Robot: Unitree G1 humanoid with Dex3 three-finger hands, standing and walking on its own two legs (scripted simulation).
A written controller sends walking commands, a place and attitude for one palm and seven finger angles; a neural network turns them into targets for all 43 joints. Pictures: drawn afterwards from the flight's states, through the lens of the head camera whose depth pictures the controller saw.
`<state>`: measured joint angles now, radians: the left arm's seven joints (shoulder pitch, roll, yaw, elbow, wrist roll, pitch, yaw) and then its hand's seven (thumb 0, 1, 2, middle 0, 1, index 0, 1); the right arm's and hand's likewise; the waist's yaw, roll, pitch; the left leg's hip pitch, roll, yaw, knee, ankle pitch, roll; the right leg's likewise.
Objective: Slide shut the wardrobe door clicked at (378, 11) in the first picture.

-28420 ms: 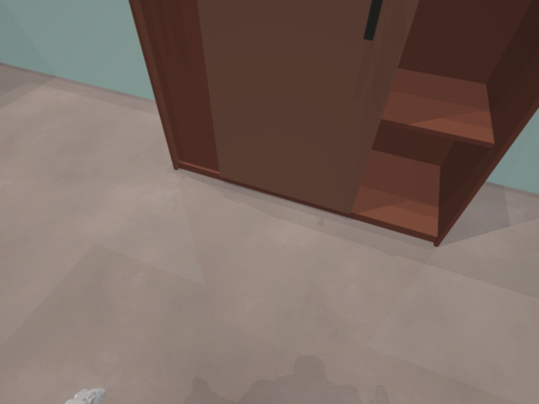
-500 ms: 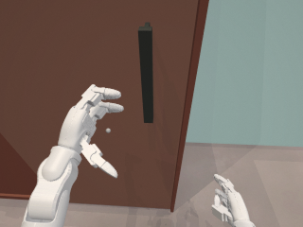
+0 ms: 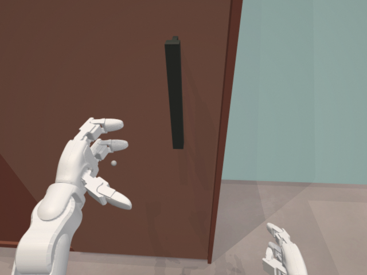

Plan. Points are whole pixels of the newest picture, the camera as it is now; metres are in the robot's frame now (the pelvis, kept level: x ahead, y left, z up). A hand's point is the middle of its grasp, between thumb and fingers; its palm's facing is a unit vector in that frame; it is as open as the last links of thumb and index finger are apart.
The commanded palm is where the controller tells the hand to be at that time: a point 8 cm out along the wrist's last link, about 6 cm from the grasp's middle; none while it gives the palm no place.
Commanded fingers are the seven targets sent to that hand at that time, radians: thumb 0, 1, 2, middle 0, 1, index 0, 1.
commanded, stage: draw the hand back to the body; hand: left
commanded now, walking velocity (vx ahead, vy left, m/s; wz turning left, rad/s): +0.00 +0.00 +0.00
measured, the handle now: (177, 97) +0.43 +0.07 +0.23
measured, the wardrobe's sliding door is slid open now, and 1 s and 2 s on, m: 0.00 0.00 0.00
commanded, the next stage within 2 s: step back with the hand held close in 1.28 s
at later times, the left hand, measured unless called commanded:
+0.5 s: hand (72, 186) +0.20 +0.22 +0.18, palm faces +0.35 -0.89 -0.30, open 12.8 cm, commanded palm +0.16 +0.26 +0.19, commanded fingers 0.00 0.21 0.57 -0.22 -0.70 -0.22 -0.70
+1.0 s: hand (36, 191) +0.19 +0.29 +0.17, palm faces +0.47 -0.80 -0.36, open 8.0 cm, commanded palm +0.15 +0.31 +0.18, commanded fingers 0.00 0.90 0.90 -0.20 -0.30 -0.20 -0.30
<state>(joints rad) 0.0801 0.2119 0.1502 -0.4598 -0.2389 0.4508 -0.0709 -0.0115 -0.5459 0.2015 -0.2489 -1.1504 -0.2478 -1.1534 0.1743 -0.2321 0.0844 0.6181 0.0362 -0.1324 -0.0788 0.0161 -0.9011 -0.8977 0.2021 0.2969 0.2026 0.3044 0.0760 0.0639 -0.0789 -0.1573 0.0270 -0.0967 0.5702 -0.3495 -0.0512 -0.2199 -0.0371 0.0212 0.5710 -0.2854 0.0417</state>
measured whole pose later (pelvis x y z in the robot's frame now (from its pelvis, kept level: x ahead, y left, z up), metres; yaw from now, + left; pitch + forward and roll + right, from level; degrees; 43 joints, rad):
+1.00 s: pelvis +0.00 +0.01 +0.01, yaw -1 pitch -6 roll +0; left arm 0.39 0.34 0.36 -0.33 -0.05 -0.10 0.08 0.01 0.75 0.83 -0.21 -0.39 -0.21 -0.39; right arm 0.20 -0.22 0.00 0.68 -0.03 -0.20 -0.09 0.01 -0.90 -0.90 0.20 0.30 0.20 0.30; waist 0.09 0.03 0.02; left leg -0.05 0.02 -0.07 0.44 -0.28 -0.03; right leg -0.11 -0.05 0.05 0.42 -0.20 0.06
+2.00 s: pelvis -0.08 +0.03 +0.00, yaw -1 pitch +0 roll -1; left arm 0.49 0.39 0.43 -0.45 -0.01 -0.26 0.13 0.02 0.89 0.90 -0.21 -0.30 -0.21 -0.31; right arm 0.20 -0.22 -0.01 0.59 -0.01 -0.09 -0.09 0.01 -0.90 -0.90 0.20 0.30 0.20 0.30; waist 0.02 0.01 0.03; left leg -0.37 0.00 -0.08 0.59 -0.22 -0.02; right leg -0.38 -0.06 0.05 0.48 -0.12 0.07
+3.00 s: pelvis -0.26 +0.05 +0.01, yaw +6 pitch +0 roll +0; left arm 0.48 0.41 0.39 -0.51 -0.02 -0.15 0.15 0.02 0.89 0.90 -0.21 -0.30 -0.20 -0.30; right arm 0.19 -0.15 0.05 0.55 -0.02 -0.13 -0.05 0.01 -0.90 -0.90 0.21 0.30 0.21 0.31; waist 0.03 -0.06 -0.06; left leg -0.44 0.01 0.08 0.57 -0.33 -0.02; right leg -0.21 0.04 -0.05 0.47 -0.40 -0.09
